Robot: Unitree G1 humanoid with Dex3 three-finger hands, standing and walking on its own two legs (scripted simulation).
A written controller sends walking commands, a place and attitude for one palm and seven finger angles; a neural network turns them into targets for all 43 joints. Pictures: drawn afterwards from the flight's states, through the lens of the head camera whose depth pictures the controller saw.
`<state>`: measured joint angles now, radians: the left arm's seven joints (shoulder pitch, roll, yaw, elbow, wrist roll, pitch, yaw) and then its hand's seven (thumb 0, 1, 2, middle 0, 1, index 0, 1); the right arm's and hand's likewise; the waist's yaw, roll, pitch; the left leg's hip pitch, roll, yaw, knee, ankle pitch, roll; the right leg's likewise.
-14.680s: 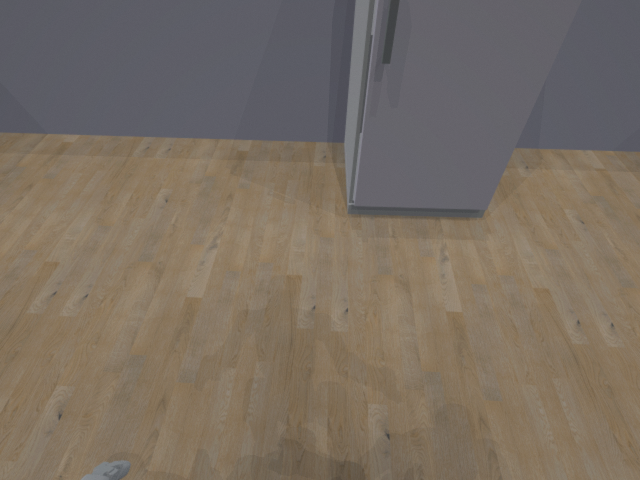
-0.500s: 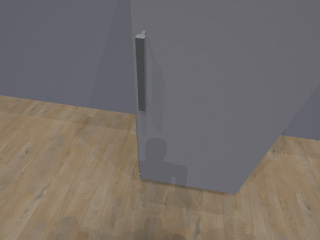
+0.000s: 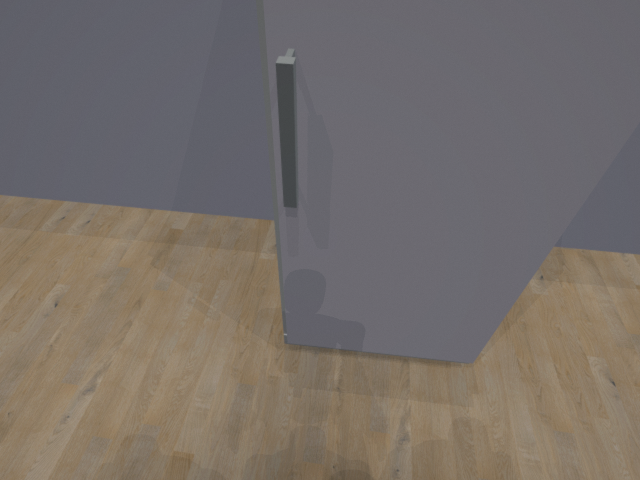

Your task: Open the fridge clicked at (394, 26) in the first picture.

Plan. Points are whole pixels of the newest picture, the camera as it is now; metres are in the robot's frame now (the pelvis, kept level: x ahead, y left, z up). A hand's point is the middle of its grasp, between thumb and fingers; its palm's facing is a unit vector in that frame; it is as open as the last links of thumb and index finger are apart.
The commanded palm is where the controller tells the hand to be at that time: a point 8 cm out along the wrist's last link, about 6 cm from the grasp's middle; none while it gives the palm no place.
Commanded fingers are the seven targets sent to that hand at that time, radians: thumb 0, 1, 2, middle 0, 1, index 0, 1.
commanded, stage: come to a stop and stand still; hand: left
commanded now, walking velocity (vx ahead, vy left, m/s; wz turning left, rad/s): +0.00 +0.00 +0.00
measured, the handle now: (290, 135) +0.63 +0.08 +0.12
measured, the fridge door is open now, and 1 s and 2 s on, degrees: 0 0 0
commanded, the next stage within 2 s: look again from close up in 0.04 s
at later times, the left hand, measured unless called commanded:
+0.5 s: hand out of the picture -0.04 +0.14 -0.18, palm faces +0.06 -0.99 -0.14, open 7.4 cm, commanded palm none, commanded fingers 0.00 0.90 0.90 -0.20 -0.30 -0.20 -0.30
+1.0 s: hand out of the picture -0.01 +0.14 -0.18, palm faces +0.05 -0.99 -0.15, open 7.4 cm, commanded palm none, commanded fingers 0.00 0.90 0.90 -0.20 -0.30 -0.20 -0.30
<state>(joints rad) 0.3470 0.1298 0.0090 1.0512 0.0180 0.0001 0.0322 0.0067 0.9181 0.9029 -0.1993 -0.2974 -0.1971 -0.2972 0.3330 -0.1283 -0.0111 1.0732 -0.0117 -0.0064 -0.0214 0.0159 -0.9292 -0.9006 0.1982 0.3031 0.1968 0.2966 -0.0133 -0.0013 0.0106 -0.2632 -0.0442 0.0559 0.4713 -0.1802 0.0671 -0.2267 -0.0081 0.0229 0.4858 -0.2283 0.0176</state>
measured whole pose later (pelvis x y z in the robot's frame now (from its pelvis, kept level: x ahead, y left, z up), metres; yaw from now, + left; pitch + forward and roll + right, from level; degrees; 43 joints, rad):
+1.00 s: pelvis +0.00 -0.01 +0.00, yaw +1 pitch -1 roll +0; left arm 0.35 0.12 0.00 1.08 0.02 -0.02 0.03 0.00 0.91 0.90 -0.20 -0.30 -0.20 -0.30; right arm 0.32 -0.11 0.00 1.11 -0.01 -0.01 -0.02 0.00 -0.91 -0.90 0.20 0.30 0.19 0.30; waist 0.00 -0.01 0.01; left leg -0.26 -0.03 0.04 0.45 -0.17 0.05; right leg -0.22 0.01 0.01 0.46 -0.22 0.00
